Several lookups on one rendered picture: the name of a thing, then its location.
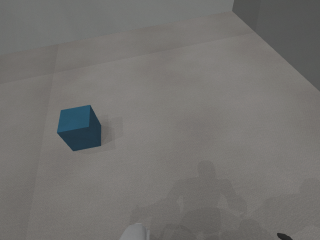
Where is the carton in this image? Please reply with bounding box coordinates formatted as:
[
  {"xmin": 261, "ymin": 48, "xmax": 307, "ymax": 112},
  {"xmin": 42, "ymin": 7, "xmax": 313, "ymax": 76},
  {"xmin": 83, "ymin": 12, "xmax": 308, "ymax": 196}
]
[{"xmin": 57, "ymin": 105, "xmax": 101, "ymax": 151}]

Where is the left robot thigh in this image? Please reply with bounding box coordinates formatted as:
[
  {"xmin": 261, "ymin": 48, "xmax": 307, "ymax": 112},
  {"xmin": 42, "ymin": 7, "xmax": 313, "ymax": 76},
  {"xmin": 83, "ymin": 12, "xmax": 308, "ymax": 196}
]
[{"xmin": 119, "ymin": 224, "xmax": 150, "ymax": 240}]

